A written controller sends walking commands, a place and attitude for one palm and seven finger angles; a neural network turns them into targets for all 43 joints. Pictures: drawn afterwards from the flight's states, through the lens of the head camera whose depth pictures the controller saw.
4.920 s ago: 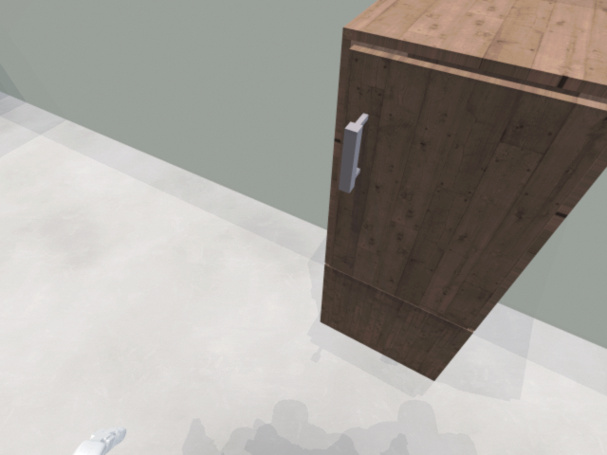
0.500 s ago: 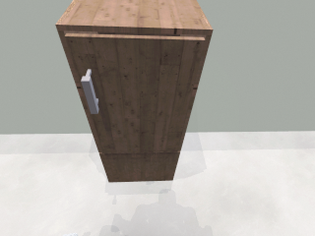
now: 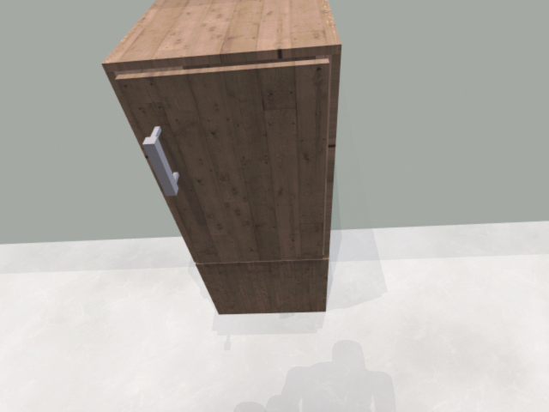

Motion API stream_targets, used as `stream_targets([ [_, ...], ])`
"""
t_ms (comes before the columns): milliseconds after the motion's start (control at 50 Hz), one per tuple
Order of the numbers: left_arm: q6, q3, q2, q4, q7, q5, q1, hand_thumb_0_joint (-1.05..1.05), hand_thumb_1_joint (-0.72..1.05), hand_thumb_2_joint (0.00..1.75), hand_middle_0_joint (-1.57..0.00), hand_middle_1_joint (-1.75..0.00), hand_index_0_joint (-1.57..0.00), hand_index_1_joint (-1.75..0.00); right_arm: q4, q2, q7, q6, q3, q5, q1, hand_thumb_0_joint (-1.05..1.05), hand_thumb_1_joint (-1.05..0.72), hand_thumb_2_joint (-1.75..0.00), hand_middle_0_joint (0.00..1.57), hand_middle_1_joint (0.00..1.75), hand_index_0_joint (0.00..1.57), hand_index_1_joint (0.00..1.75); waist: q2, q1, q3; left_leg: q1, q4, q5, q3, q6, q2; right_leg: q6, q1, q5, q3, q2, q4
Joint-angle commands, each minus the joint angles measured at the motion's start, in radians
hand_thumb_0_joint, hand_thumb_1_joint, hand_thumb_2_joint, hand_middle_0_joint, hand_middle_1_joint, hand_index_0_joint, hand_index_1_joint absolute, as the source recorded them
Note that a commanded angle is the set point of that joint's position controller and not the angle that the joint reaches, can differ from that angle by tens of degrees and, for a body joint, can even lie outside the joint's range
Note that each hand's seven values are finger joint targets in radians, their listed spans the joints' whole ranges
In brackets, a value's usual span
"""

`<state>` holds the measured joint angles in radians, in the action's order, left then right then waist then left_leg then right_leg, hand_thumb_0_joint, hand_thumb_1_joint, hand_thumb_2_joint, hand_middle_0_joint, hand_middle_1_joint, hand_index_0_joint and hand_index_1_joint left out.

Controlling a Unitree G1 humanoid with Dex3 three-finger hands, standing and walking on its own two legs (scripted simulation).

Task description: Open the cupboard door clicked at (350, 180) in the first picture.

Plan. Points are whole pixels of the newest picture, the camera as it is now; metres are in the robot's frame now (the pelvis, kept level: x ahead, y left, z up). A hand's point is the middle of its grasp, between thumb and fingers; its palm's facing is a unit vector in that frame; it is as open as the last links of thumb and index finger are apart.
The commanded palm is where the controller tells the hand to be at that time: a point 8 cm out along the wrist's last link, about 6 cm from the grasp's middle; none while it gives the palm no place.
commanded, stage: come to a stop and stand still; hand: left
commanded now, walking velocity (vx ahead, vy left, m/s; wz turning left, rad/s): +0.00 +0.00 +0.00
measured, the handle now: (164, 161) +0.57 +0.26 +0.06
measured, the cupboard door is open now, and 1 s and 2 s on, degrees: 0 0 0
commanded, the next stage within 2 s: look again from close up in 1.00 s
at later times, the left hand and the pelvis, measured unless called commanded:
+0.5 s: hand out of the picture +0.00 +0.14 -0.17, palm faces +0.05 -0.98 -0.18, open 7.4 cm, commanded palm none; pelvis +0.02 -0.02 +0.00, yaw +1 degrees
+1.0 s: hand out of the picture +0.03 +0.15 -0.17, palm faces +0.05 -0.98 -0.19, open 7.4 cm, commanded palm none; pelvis +0.04 -0.01 +0.00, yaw +0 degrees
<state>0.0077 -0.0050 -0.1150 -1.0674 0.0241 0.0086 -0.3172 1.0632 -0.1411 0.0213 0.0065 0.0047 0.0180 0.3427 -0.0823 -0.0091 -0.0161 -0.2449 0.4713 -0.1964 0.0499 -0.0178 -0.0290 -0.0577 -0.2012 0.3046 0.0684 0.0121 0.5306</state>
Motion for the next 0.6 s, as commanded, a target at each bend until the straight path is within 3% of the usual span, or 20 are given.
stream_targets([
  [0, 0.025, 0.016, -0.124, 0.017, 0.008, 0.0, -0.021, 0.0, 0.9, 0.9, -0.2, -0.3, -0.2, -0.3, -0.011, -0.063, 0.002, -0.018, -0.008, -0.001, 0.044, 0.0, -0.9, -0.9, 0.2, 0.3, 0.2, 0.3, 0.142, -0.013, -0.055, 0.051, -0.063, -0.028, -0.054, 0.038, -0.045, -0.009, -0.108, 0.078, -0.162, -0.133, -0.239],
  [160, 0.03, 0.015, -0.115, -0.024, 0.009, 0.003, -0.05, 0.0, 0.9, 0.9, -0.2, -0.3, -0.2, -0.3, 0.036, -0.042, 0.004, -0.018, 0.001, 0.0, 0.046, 0.0, -0.9, -0.9, 0.2, 0.3, 0.2, 0.3, 0.096, -0.008, -0.121, 0.036, -0.07, -0.01, -0.046, 0.028, -0.051, -0.015, -0.126, 0.091, -0.161, -0.131, -0.28],
  [220, 0.033, 0.014, -0.109, -0.034, 0.009, 0.001, -0.058, 0.0, 0.9, 0.9, -0.2, -0.3, -0.2, -0.3, 0.042, -0.046, 0.007, -0.022, 0.003, 0.0, 0.044, 0.0, -0.9, -0.9, 0.2, 0.3, 0.2, 0.3, 0.075, -0.005, -0.101, 0.037, -0.074, 0.011, -0.05, 0.027, -0.052, -0.015, -0.093, 0.03, -0.162, -0.131, -0.27],
  [480, 0.035, 0.013, -0.096, -0.054, 0.015, 0.0, -0.084, 0.0, 0.9, 0.9, -0.2, -0.3, -0.2, -0.3, 0.061, -0.046, 0.018, -0.032, 0.005, -0.004, 0.039, 0.0, -0.9, -0.9, 0.2, 0.3, 0.2, 0.3, 0.095, 0.009, -0.047, 0.048, -0.077, 0.086, -0.041, 0.022, -0.063, 0.005, 0.022, -0.269, -0.119, -0.13, -0.215],
  [580, 0.032, 0.013, -0.094, -0.054, 0.016, 0.002, -0.085, 0.0, 0.9, 0.9, -0.2, -0.3, -0.2, -0.3, 0.067, -0.048, 0.021, -0.033, 0.004, -0.004, 0.037, 0.0, -0.9, -0.9, 0.2, 0.3, 0.2, 0.3, 0.083, 0.009, -0.042, 0.066, -0.083, 0.121, -0.044, 0.025, -0.07, 0.005, 0.028, -0.306, -0.108, -0.123, -0.192],
])
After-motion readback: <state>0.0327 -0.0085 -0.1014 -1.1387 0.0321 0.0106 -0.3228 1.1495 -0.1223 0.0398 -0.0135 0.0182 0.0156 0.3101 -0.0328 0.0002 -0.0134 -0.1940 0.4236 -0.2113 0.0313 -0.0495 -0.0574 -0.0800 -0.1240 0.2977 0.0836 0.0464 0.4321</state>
